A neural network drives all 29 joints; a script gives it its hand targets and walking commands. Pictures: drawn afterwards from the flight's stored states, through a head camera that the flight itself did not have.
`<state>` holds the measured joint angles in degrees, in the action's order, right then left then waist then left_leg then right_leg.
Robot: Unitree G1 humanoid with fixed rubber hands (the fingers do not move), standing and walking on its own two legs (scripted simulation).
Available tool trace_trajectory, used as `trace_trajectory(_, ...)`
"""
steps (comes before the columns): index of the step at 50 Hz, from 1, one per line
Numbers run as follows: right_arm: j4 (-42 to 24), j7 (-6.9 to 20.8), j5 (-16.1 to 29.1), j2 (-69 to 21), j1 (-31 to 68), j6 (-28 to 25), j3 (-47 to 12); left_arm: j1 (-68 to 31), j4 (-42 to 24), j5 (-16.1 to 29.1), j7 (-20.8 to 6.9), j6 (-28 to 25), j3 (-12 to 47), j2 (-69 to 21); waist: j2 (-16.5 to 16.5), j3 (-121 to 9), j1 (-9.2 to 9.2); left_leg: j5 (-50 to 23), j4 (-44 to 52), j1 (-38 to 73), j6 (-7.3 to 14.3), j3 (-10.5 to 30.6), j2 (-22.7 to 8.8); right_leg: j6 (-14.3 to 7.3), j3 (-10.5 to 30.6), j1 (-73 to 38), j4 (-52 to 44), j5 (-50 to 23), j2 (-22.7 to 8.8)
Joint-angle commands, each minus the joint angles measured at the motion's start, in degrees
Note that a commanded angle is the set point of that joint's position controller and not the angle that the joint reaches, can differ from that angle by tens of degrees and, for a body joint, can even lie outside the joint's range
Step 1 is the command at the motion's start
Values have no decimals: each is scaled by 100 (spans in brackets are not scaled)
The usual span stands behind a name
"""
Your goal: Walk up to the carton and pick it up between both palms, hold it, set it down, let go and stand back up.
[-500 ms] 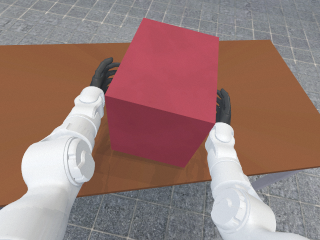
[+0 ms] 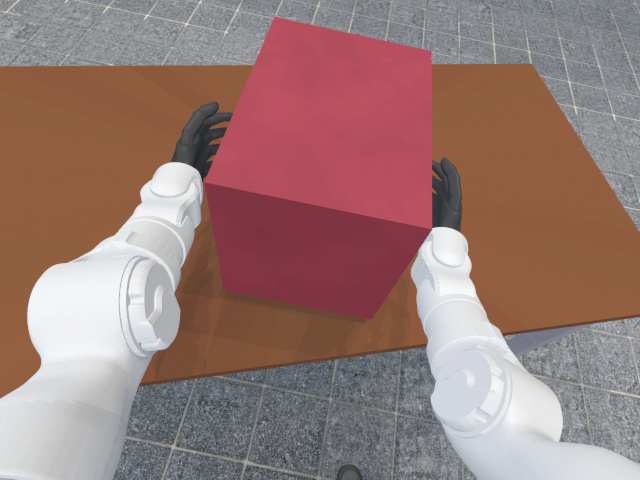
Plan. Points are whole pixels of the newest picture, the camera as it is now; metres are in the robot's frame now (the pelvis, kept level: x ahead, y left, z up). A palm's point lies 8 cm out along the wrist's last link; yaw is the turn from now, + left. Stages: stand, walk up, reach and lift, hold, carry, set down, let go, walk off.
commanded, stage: set down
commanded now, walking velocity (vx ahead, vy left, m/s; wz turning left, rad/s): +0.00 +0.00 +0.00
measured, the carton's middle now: (324, 174) +0.53 -0.07 +0.00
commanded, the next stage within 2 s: none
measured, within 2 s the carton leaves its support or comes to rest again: rests again in 0.34 s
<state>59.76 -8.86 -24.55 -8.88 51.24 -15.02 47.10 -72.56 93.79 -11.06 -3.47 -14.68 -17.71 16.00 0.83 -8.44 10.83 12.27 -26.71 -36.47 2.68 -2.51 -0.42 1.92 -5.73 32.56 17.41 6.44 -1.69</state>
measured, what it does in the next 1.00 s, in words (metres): stands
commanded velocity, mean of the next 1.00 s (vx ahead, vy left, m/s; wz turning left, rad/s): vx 0.00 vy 0.00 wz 0.00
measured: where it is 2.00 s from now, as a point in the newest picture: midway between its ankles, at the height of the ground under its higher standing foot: outside the picture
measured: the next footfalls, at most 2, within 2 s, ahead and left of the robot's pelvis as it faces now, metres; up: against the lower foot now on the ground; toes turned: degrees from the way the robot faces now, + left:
none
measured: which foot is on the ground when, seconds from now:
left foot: down 0.00-1.00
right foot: down 0.00-1.00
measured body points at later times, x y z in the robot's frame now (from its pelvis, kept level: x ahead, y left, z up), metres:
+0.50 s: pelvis +0.00 -0.01 +0.00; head +0.13 +0.03 +0.43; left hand +0.52 +0.10 +0.06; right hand +0.41 -0.20 +0.03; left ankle -0.02 +0.08 -0.74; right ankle -0.01 -0.15 -0.74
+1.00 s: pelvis +0.00 +0.00 +0.00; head +0.14 +0.04 +0.43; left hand +0.53 +0.10 +0.05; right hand +0.41 -0.20 +0.03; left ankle -0.02 +0.08 -0.74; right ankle -0.01 -0.15 -0.74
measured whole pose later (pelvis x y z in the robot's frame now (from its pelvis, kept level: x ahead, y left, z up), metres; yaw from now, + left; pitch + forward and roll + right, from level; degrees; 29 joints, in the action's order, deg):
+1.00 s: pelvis +0.00 +0.00 +0.00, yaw +0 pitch +23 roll -3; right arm 57.1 -8.6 -28.1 -12.2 50.4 -19.1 49.8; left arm -71.4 90.0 -18.9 -6.7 -15.0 -25.8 17.1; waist 1.5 -7.2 11.1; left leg 13.0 -27.8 -37.7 2.4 -2.0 -0.7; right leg 1.6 -5.8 34.1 19.0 7.4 -1.4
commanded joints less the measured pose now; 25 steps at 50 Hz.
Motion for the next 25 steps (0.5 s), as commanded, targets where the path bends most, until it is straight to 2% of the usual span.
trace_trajectory(1,96,909,-393,-2352,3980,-228,-1562,-3321,-397,-428,-957,-287,107,-3269,-1194,-3995,92,-3332,-305,2748,-892,104,-178,-255,-53,-1609,462,-2609,222)
trace_trajectory(3,-102,896,-430,-2353,4026,-222,-1613,-3230,-241,-487,-1000,-264,5,-3259,-1123,-3942,87,-3055,-244,2584,-838,86,-129,-214,0,-1716,441,-2622,169)
trace_trajectory(6,-100,840,-484,-2430,3888,-180,-1582,-3207,-228,-499,-1049,-294,-38,-3206,-1022,-3837,202,-2577,-96,2216,-768,57,-63,-153,7,-1996,500,-2764,132)
trace_trajectory(10,-228,802,-545,-2512,3824,-116,-1576,-3193,-243,-576,-1102,-255,-151,-3121,-973,-3826,211,-2329,-52,2166,-727,46,-22,-75,-8,-2047,545,-2752,106)
trace_trajectory(12,-258,793,-593,-2548,3826,-97,-1564,-3068,-229,-668,-1114,-228,-257,-3055,-978,-3765,172,-2329,-49,2155,-729,58,-39,-69,-7,-1984,532,-2701,105)
trace_trajectory(13,-252,784,-628,-2568,3747,-104,-1545,-3101,-303,-679,-1125,-218,-237,-3112,-989,-3795,224,-2364,-61,2164,-730,60,-32,-65,-35,-1980,550,-2751,112)
trace_trajectory(14,-229,786,-602,-2635,3712,-104,-1638,-3019,-290,-673,-1132,-224,-271,-3091,-952,-3826,181,-2392,-87,2195,-720,71,-19,-45,-6,-2010,580,-2860,85)
trace_trajectory(17,-233,786,-643,-2639,3649,-120,-1578,-2996,-287,-773,-1137,-205,-276,-3074,-1015,-3751,235,-2457,-121,2300,-733,83,-46,-58,-76,-1827,560,-2692,127)
trace_trajectory(18,-232,796,-677,-2691,3632,-133,-1598,-2925,-274,-808,-1137,-198,-343,-3070,-1030,-3733,154,-2536,-157,2339,-751,67,-58,-83,-47,-1803,526,-2705,113)
trace_trajectory(19,-170,800,-698,-2697,3579,-132,-1548,-2908,-296,-842,-1124,-199,-353,-3060,-1063,-3682,186,-2527,-139,2296,-744,74,-66,-76,-73,-1750,539,-2655,128)
trace_trajectory(25,-45,825,-735,-2684,3437,-244,-1519,-2762,-344,-902,-1071,-223,-325,-3166,-1176,-3652,176,-3034,-314,2620,-797,143,-114,-110,-120,-1390,522,-2609,160)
